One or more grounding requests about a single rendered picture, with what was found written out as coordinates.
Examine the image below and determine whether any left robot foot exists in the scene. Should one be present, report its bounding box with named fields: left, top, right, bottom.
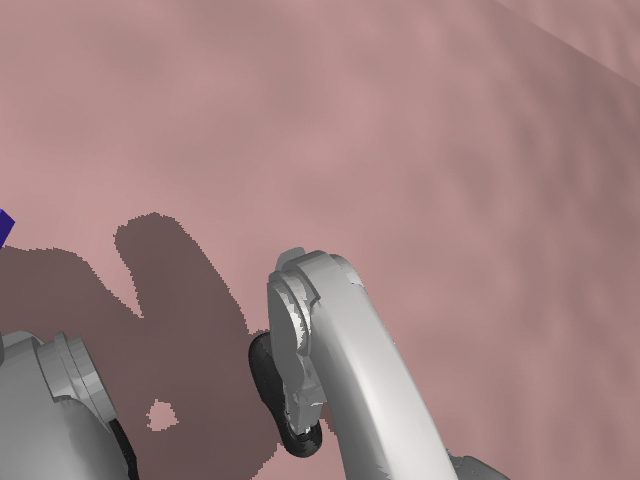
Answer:
left=109, top=418, right=139, bottom=480

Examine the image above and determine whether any right robot foot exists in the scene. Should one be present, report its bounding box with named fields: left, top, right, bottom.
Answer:
left=248, top=332, right=322, bottom=458

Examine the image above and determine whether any carton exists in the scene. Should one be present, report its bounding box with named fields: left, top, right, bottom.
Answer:
left=0, top=209, right=15, bottom=249

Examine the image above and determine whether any right robot hand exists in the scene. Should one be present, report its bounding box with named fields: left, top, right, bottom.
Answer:
left=445, top=448, right=511, bottom=480

